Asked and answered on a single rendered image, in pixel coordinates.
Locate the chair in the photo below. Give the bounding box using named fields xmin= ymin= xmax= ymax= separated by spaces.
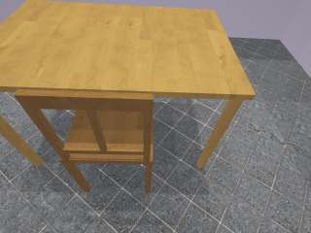
xmin=14 ymin=89 xmax=154 ymax=193

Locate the table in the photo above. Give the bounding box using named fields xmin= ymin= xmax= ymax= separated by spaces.
xmin=0 ymin=0 xmax=256 ymax=169

